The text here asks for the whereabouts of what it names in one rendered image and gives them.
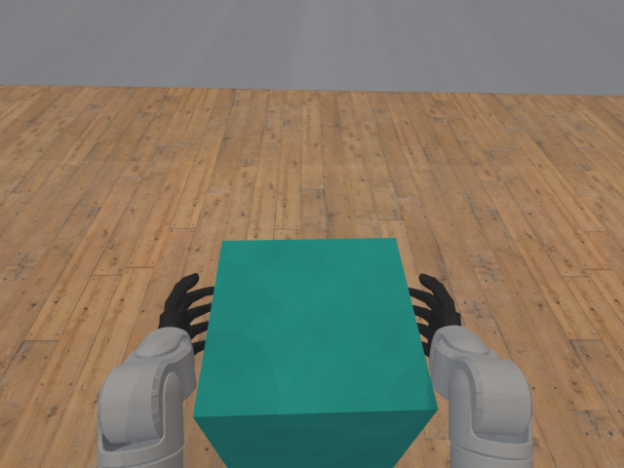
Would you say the right robot hand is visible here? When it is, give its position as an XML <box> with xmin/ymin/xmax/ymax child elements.
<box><xmin>409</xmin><ymin>274</ymin><xmax>461</xmax><ymax>357</ymax></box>

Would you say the carton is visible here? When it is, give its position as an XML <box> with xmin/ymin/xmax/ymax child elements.
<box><xmin>193</xmin><ymin>238</ymin><xmax>438</xmax><ymax>468</ymax></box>

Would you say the robot left forearm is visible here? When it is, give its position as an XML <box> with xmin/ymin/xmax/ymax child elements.
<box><xmin>97</xmin><ymin>327</ymin><xmax>197</xmax><ymax>468</ymax></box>

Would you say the left robot hand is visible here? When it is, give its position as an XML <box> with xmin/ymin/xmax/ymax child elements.
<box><xmin>158</xmin><ymin>273</ymin><xmax>215</xmax><ymax>356</ymax></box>

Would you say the robot right forearm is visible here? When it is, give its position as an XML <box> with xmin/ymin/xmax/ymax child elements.
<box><xmin>429</xmin><ymin>326</ymin><xmax>533</xmax><ymax>468</ymax></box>

